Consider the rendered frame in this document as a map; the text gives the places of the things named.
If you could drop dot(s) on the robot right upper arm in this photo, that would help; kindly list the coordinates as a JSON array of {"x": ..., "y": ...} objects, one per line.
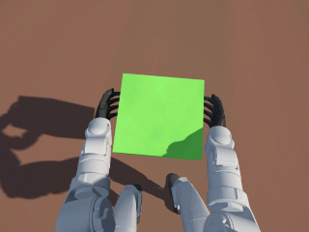
[{"x": 221, "y": 221}]

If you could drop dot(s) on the robot right foot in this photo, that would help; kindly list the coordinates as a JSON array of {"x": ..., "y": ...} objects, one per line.
[{"x": 171, "y": 180}]

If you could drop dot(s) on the robot left upper arm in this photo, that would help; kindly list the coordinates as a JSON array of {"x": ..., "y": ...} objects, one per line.
[{"x": 90, "y": 214}]

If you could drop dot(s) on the right robot forearm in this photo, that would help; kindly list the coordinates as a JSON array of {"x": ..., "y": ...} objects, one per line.
[{"x": 225, "y": 188}]

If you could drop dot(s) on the robot right hand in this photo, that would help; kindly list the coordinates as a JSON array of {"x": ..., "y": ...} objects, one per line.
[{"x": 217, "y": 116}]

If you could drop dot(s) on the left robot forearm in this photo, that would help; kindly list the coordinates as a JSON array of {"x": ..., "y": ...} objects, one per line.
[{"x": 92, "y": 175}]

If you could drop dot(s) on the robot right shin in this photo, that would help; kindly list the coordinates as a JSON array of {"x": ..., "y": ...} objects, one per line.
[{"x": 181, "y": 180}]

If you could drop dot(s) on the robot left hand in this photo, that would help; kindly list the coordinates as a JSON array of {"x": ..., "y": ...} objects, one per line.
[{"x": 104, "y": 108}]

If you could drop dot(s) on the carton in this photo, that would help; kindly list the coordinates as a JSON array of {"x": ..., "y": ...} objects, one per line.
[{"x": 160, "y": 116}]

